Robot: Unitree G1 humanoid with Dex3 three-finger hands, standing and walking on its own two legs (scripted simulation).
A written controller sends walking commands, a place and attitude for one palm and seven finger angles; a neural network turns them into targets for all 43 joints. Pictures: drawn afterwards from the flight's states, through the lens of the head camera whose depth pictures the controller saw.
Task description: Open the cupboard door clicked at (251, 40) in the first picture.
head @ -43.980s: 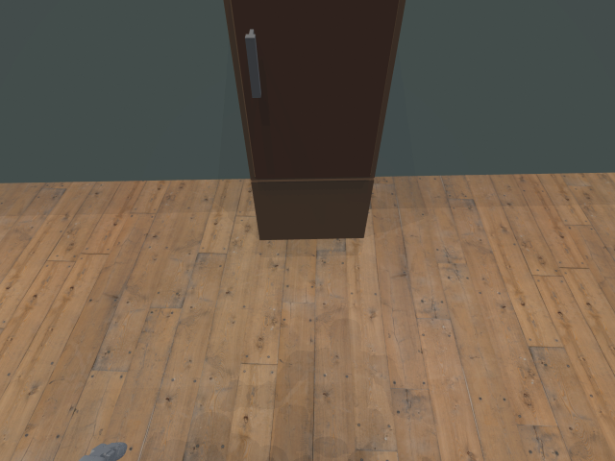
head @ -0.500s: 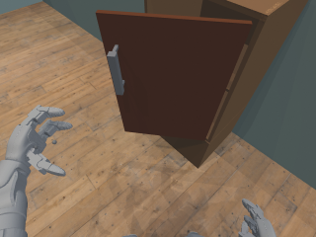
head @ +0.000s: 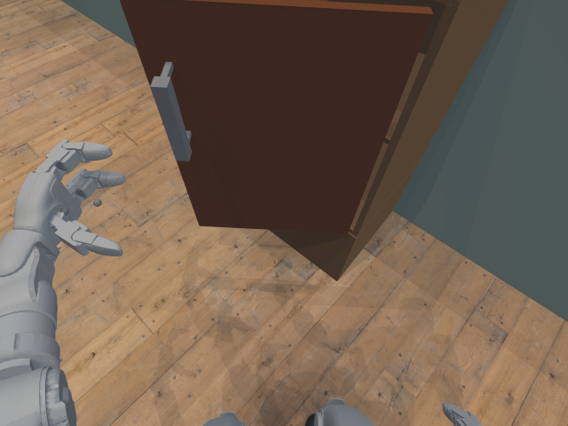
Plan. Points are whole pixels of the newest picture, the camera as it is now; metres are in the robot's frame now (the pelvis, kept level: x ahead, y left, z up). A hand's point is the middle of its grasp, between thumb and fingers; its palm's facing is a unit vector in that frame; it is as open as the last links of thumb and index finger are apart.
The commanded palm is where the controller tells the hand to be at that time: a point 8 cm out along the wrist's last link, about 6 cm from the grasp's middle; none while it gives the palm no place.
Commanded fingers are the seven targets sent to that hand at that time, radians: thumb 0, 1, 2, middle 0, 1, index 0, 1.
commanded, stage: move the hooked fingers beside the handle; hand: left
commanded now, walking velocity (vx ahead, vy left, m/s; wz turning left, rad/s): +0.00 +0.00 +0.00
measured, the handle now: (176, 114) +0.58 +0.18 +0.06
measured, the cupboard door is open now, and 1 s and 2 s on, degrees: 38 38 37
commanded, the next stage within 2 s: slide the fingers in behind the handle in 1.76 s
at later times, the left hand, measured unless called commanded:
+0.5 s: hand (114, 158) +0.47 +0.25 +0.08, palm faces -0.07 -1.00 +0.00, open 14.0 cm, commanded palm +0.45 +0.30 +0.07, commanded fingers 0.00 -0.50 0.30 -0.30 -1.20 -0.30 -1.20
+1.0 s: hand (129, 122) +0.54 +0.25 +0.08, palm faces -0.06 -1.00 +0.00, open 14.0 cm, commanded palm +0.53 +0.29 +0.07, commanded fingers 0.00 -0.50 0.30 -0.30 -1.20 -0.30 -1.20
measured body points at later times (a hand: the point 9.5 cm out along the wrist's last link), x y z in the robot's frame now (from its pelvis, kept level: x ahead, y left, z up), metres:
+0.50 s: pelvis +0.00 +0.01 -0.01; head +0.12 +0.02 +0.42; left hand +0.46 +0.30 +0.08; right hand +0.03 -0.27 -0.12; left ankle -0.02 +0.10 -0.70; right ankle +0.03 -0.11 -0.70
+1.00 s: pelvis +0.00 +0.02 -0.02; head +0.16 +0.04 +0.40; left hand +0.54 +0.30 +0.08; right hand -0.04 -0.25 -0.11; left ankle -0.02 +0.10 -0.70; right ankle +0.03 -0.11 -0.70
